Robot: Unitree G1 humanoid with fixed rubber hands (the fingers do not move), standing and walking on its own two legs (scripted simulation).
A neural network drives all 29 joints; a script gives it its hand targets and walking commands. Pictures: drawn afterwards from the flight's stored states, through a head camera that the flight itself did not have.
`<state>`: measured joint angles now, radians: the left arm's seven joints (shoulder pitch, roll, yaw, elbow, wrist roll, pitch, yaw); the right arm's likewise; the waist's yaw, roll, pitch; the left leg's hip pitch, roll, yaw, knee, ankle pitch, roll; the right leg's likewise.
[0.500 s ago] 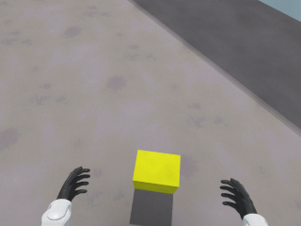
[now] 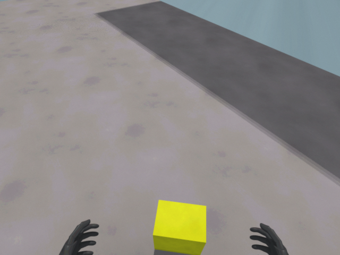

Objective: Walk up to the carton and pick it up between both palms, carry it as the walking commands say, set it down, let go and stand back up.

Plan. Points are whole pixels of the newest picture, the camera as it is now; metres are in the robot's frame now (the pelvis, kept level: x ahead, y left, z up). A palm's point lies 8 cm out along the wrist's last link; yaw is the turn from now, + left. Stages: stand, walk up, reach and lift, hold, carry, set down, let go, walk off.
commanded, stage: let go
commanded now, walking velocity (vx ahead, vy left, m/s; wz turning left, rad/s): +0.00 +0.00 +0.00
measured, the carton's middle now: (179, 228) +0.42 -0.04 -0.66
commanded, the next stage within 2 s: stand in 0.08 s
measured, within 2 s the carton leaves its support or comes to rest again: neither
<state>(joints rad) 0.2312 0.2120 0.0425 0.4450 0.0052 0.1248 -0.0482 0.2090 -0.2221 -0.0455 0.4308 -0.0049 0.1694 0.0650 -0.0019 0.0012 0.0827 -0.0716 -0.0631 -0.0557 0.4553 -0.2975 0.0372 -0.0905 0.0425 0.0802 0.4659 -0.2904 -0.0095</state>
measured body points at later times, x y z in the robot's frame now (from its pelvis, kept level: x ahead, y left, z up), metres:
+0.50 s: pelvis +0.00 -0.01 +0.00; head -0.01 -0.02 +0.45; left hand +0.11 +0.28 -0.10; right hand +0.13 -0.29 -0.11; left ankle -0.03 +0.10 -0.74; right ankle -0.02 -0.12 -0.74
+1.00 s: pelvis -0.02 -0.02 +0.00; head -0.03 -0.03 +0.45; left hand +0.07 +0.27 -0.11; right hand +0.08 -0.31 -0.12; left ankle -0.03 +0.10 -0.74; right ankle -0.02 -0.12 -0.74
